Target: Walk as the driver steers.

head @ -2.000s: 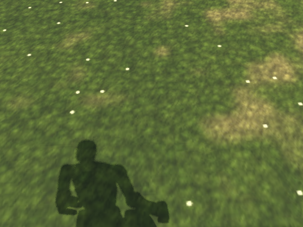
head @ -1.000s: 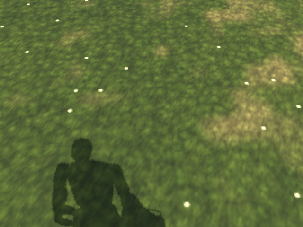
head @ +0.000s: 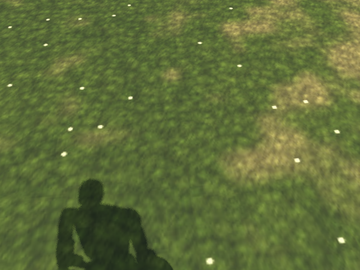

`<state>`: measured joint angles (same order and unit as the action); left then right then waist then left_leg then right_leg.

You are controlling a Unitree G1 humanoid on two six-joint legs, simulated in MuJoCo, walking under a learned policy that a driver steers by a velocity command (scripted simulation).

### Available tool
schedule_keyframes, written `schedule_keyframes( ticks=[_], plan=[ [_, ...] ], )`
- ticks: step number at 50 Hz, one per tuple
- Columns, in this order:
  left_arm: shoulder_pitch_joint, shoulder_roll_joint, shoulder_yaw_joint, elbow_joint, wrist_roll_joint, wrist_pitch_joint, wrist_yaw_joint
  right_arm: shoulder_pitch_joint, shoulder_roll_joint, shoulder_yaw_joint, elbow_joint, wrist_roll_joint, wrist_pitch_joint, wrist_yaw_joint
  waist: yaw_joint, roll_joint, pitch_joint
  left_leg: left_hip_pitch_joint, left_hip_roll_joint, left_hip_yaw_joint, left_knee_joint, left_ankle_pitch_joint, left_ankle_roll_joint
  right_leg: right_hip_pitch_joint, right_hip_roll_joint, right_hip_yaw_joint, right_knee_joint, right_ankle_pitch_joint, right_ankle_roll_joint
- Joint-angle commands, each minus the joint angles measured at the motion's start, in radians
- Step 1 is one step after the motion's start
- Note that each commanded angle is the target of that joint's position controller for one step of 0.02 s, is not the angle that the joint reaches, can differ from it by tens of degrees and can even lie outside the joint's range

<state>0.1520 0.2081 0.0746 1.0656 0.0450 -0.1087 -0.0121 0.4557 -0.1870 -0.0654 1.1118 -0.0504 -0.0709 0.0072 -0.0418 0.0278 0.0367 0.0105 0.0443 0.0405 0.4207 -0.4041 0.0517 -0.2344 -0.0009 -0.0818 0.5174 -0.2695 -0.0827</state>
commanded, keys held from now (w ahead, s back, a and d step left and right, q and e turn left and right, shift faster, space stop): w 1.00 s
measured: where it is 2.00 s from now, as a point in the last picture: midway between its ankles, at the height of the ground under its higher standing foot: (180, 184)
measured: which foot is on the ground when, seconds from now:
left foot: down 0.00-0.02, up 0.04-0.44, down 0.46-0.92, up 0.94-1.00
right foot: down 0.00-0.48, up 0.50-0.88, down 0.90-1.00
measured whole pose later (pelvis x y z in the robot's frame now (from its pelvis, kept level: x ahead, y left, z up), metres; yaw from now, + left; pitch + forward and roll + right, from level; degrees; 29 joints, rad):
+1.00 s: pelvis +0.51 -0.03 -0.16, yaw -1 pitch +2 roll +0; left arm 0.11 0.18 0.03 0.88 -0.03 -0.08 -0.05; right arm 0.48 -0.18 -0.02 1.03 0.06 -0.09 -0.02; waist -0.07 0.02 -0.01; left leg -0.54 -0.01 -0.09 1.79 -0.62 0.05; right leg -0.41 0.05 -0.06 0.54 -0.19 -0.09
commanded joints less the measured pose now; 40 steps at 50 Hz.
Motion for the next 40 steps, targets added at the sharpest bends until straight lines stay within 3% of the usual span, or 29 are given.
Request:
schedule_keyframes(
  ticks=[1,2,3,4,5,8,9,11,14,15,19,21,23,24,25,26,27,28,29,30,31,32,33,34,36,37,38,39,40],
  plan=[
    [0.226,0.096,0.028,0.014,0.008,-0.032,-0.001,-0.049,-0.105,-0.011,-0.037,-0.036,-0.012,0.013,0.147,-0.047,0.038,-0.383,0.071,-0.077,0.094,0.125,0.12,0.342,-0.061,0.14,-0.053,0.029,-0.086],
    [0.461,0.14,0.031,0.06,0.022,-0.033,0.006,-0.093,-0.029,0.007,-0.075,-0.052,-0.026,0.03,0.224,-0.251,-0.064,-0.629,-0.081,-0.008,0.45,-0.028,0.032,0.599,-0.254,0.536,-0.195,0.051,-0.251],
    [0.613,0.14,0.019,0.095,0.053,-0.032,-0.001,-0.157,-0.041,-0.003,-0.097,-0.032,-0.048,0.037,0.28,-0.209,-0.011,-0.85,-0.104,-0.166,0.705,-0.156,0.049,0.668,-0.362,0.733,-0.328,-0.007,-0.293],
    [0.5,0.128,0.013,0.069,0.049,-0.041,-0.006,-0.201,-0.047,-0.006,-0.11,-0.008,-0.07,0.034,0.225,-0.127,0.095,-0.935,-0.058,-0.221,0.799,-0.064,0.087,0.572,-0.373,0.637,-0.349,-0.1,-0.249],
    [0.358,0.072,-0.003,0.029,0.035,-0.035,-0.007,-0.195,-0.071,-0.014,-0.097,-0.01,-0.074,0.024,0.164,-0.07,0.104,-0.88,-0.008,-0.174,0.834,0.022,0.102,0.458,-0.331,0.516,-0.355,-0.113,-0.217],
    [0.268,-0.043,-0.046,-0.002,0.033,-0.015,0.005,-0.139,0.007,-0.005,-0.092,-0.031,-0.037,0.019,0.053,-0.051,0.124,-0.697,0.07,-0.147,0.727,0.174,0.098,0.221,-0.251,0.306,-0.407,0.11,-0.167],
    [0.268,-0.054,-0.054,-0.01,0.029,-0.018,0.009,-0.176,0.014,-0.003,-0.105,-0.028,-0.029,0.023,0.043,-0.054,0.126,-0.678,0.075,-0.125,0.66,0.226,0.081,0.186,-0.229,0.256,-0.423,0.19,-0.161],
    [0.286,-0.039,-0.059,-0.007,0.026,-0.035,0.004,-0.277,0.031,0.012,-0.15,-0.017,-0.025,0.03,0.045,-0.068,0.105,-0.622,0.071,-0.07,0.482,0.351,0.051,0.119,-0.181,0.164,-0.42,0.315,-0.153],
    [0.378,0.008,-0.061,0.015,0.036,-0.029,-0.045,-0.392,0.02,0.019,-0.207,-0.03,-0.006,0.041,0.061,-0.102,0.088,-0.492,0.022,-0.001,0.375,0.382,0.0,-0.01,-0.164,0.119,-0.41,0.404,-0.172],
    [0.409,0.014,-0.06,0.019,0.07,-0.029,-0.052,-0.298,0.016,0.016,-0.185,-0.043,-0.008,0.048,0.024,-0.102,0.085,-0.449,0.031,-0.033,0.512,0.505,0.0,-0.039,-0.187,0.117,-0.351,0.489,-0.171],
    [0.457,0.007,-0.061,0.024,0.053,-0.029,-0.039,-0.361,-0.061,-0.013,-0.229,-0.029,-0.015,0.03,0.023,-0.078,0.078,-0.583,0.029,-0.037,0.466,0.324,0.006,0.176,-0.226,0.139,-0.214,0.624,-0.145],
    [0.436,0.032,-0.046,0.006,0.061,-0.024,-0.025,-0.29,-0.079,-0.029,-0.225,-0.023,-0.02,0.016,-0.015,-0.106,0.055,-0.439,-0.016,0.024,0.438,0.193,0.022,0.161,-0.22,0.105,-0.099,0.797,-0.123],
    [0.391,0.098,-0.018,0.004,0.057,-0.028,-0.042,0.005,-0.115,-0.06,-0.149,-0.006,-0.039,0.005,-0.141,-0.039,-0.018,-0.014,-0.085,0.072,0.336,0.238,0.064,-0.08,-0.128,0.055,0.292,0.808,-0.098],
    [0.46,0.051,-0.022,0.012,0.062,-0.029,-0.063,0.146,-0.132,-0.061,-0.121,-0.008,-0.048,-0.006,-0.16,0.102,-0.15,0.25,0.003,-0.08,0.277,0.347,0.206,-0.272,-0.022,0.036,0.671,0.409,-0.055],
    [0.513,-0.076,-0.049,-0.001,0.061,-0.035,-0.087,0.259,-0.114,-0.03,-0.098,-0.021,-0.049,0.007,-0.145,0.259,-0.289,0.38,0.248,-0.575,0.094,0.476,0.458,-0.51,0.144,0.079,1.113,-0.386,-0.009],
    [0.222,-0.059,-0.036,-0.15,0.008,-0.045,-0.085,0.28,-0.107,-0.027,-0.063,-0.063,-0.076,0.009,-0.202,0.133,-0.04,0.229,0.305,-0.759,-0.038,0.207,0.415,-0.786,0.113,0.247,1.152,-0.312,-0.051],
    [0.098,-0.006,-0.022,-0.196,0.005,-0.041,-0.061,0.099,-0.087,-0.016,-0.083,-0.036,-0.088,0.02,-0.12,0.014,0.098,0.006,0.33,-0.69,-0.032,0.117,0.36,-0.792,0.011,0.272,1.079,-0.157,-0.059],
    [0.134,0.012,-0.017,-0.188,0.024,-0.027,-0.036,-0.02,-0.027,0.005,-0.107,-0.017,-0.078,0.029,-0.047,-0.099,0.055,-0.16,0.314,-0.602,-0.021,0.139,0.36,-0.68,-0.029,0.257,1.033,-0.076,-0.054],
    [0.203,-0.027,-0.031,-0.175,0.037,-0.012,-0.019,-0.06,0.023,0.025,-0.113,-0.028,-0.076,0.026,-0.004,-0.089,0.065,-0.296,0.298,-0.524,-0.043,0.167,0.358,-0.615,-0.059,0.271,0.987,0.017,-0.047],
    [0.217,-0.072,-0.047,-0.174,0.077,0.013,-0.014,-0.137,0.091,0.055,-0.14,-0.031,-0.068,0.01,0.048,-0.088,0.106,-0.443,0.24,-0.421,-0.061,0.094,0.291,-0.565,-0.107,0.273,0.819,0.115,-0.045],
    [0.206,-0.091,-0.051,-0.188,0.086,0.035,-0.013,-0.177,0.077,0.058,-0.155,-0.021,-0.068,0.002,0.073,-0.056,0.091,-0.529,0.167,-0.313,-0.063,0.033,0.258,-0.497,-0.12,0.22,0.676,0.148,-0.03],
    [0.178,-0.078,-0.052,-0.218,0.075,0.038,-0.015,-0.169,0.059,0.057,-0.158,-0.016,-0.082,-0.005,0.069,-0.017,0.053,-0.598,0.108,-0.213,-0.068,0.042,0.236,-0.393,-0.106,0.145,0.554,0.196,-0.011],
    [0.195,-0.067,-0.06,-0.218,0.084,0.028,-0.027,-0.13,0.042,0.06,-0.149,-0.026,-0.094,-0.01,0.073,0.004,0.034,-0.668,0.072,-0.169,0.002,0.093,0.216,-0.292,-0.097,0.105,0.575,0.343,-0.002],
    [0.161,-0.063,-0.068,-0.23,0.095,0.011,-0.036,-0.057,0.077,0.074,-0.137,-0.039,-0.115,-0.034,0.028,-0.048,0.014,-0.572,0.018,-0.116,0.104,0.118,0.177,-0.362,-0.126,0.156,0.361,0.709,0.017],
    [0.033,-0.03,-0.071,-0.266,0.053,0.012,-0.039,0.081,0.009,0.067,-0.105,-0.019,-0.113,-0.041,-0.043,-0.041,0.013,-0.573,-0.022,-0.08,0.181,0.022,0.144,-0.296,-0.089,0.069,0.076,0.872,0.044],
    [-0.021,-0.015,-0.07,-0.287,0.041,0.027,-0.041,0.137,-0.038,0.063,-0.089,-0.019,-0.105,-0.016,-0.047,0.003,0.037,-0.658,0.0,-0.12,0.149,-0.036,0.158,-0.172,-0.067,0.03,0.082,0.823,0.055],
    [-0.053,0.013,-0.066,-0.307,0.044,0.046,-0.04,0.155,-0.047,0.068,-0.083,-0.022,-0.101,0.007,-0.032,0.018,0.064,-0.662,0.054,-0.195,0.143,-0.081,0.184,-0.147,-0.081,0.044,0.109,0.755,0.06],
    [-0.083,0.031,-0.068,-0.323,0.059,0.06,-0.04,0.171,-0.039,0.073,-0.082,-0.008,-0.099,0.024,-0.03,0.006,0.103,-0.587,0.095,-0.259,0.155,-0.103,0.211,-0.201,-0.1,0.07,0.078,0.672,0.061],
    [-0.231,0.092,-0.038,-0.377,-0.142,0.031,-0.03,0.046,-0.133,0.018,-0.111,0.13,-0.067,-0.03,-0.052,-0.037,0.076,-0.493,0.096,-0.263,0.248,-0.034,0.165,-0.247,-0.036,0.091,-0.003,0.565,0.053]
  ],
)
Keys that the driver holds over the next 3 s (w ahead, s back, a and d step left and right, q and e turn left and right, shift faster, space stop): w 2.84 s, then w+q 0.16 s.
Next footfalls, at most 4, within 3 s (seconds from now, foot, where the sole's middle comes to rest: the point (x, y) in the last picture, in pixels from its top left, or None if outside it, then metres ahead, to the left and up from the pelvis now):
0.46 left None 0.29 0.10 -0.77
0.90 right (215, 260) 0.61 -0.12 -0.92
1.34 left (155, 212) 0.85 0.13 -0.92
1.90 right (201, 160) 1.14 -0.11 -0.92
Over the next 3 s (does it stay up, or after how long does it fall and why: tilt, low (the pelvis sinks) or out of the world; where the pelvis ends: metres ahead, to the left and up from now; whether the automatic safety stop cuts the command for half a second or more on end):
stays up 1.57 0.00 -0.16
